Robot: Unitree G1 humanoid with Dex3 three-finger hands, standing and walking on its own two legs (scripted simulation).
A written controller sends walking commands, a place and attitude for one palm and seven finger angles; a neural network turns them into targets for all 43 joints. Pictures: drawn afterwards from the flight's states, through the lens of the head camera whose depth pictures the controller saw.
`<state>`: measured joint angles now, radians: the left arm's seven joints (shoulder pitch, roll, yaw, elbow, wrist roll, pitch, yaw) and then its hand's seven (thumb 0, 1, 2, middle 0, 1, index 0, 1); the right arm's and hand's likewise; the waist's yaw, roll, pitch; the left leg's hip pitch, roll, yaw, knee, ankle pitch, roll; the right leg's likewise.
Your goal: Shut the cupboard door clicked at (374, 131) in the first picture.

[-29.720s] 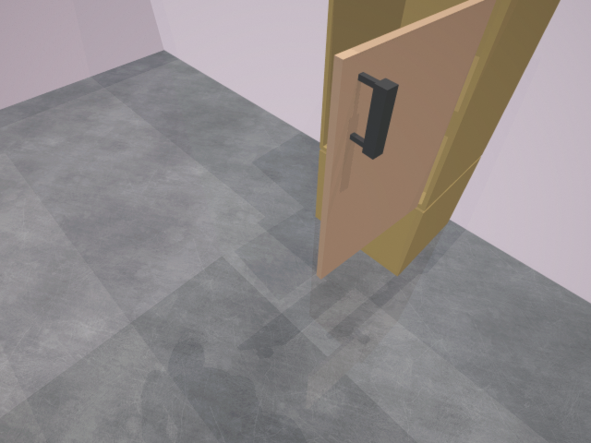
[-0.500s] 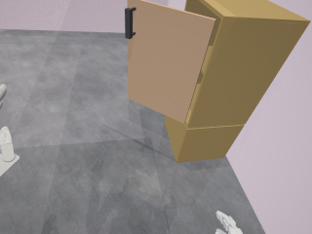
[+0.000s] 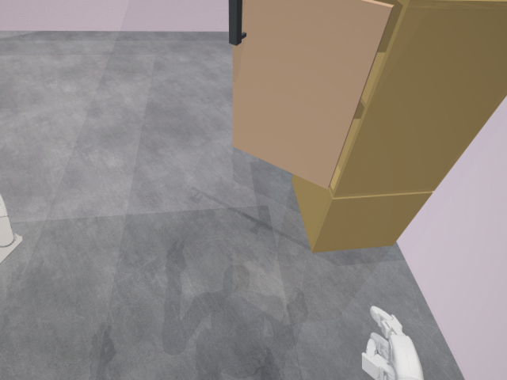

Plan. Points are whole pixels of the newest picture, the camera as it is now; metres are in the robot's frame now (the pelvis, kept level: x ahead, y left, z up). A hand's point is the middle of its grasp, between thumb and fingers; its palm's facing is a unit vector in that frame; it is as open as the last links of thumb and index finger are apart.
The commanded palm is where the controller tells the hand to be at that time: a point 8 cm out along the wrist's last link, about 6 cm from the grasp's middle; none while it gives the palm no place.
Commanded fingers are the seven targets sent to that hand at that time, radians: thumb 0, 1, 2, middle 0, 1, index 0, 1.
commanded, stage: stop stepping back and stand still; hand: left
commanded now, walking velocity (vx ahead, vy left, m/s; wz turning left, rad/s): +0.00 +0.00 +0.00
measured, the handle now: (239, 16) +0.95 +0.09 +0.16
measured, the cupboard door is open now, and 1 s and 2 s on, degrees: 51 51 51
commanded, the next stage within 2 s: let the arm hang, fingers relaxed in 0.92 s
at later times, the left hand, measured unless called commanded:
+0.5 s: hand (34, 214) +0.25 +0.27 +0.19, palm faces +0.36 -0.81 -0.47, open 7.4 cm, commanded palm +0.19 +0.32 +0.19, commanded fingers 0.00 0.90 0.90 -0.20 -0.30 -0.20 -0.30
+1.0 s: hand (4, 248) +0.22 +0.29 +0.17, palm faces +0.43 -0.79 -0.43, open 7.4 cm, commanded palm none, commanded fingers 0.00 0.90 0.90 -0.20 -0.30 -0.20 -0.30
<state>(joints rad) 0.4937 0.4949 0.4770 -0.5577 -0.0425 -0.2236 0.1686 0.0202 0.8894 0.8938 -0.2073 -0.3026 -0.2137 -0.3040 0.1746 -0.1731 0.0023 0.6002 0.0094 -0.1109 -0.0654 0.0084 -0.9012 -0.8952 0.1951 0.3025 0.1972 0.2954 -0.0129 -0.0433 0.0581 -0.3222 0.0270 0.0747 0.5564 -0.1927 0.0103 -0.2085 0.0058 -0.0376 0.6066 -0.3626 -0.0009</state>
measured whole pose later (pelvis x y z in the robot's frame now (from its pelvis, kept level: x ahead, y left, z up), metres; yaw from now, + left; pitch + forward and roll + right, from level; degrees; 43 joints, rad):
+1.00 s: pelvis +0.02 +0.02 +0.01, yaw +0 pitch +0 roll -2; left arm 0.54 0.40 0.39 -0.44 -0.05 -0.17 0.16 0.02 0.89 0.89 -0.21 -0.30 -0.21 -0.30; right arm 0.22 -0.18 0.03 0.63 0.02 -0.06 -0.07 0.01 -0.90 -0.89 0.20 0.30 0.20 0.30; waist 0.00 0.02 -0.03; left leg -0.30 0.02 0.05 0.47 -0.17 0.03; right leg -0.13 0.02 -0.03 0.39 -0.26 0.00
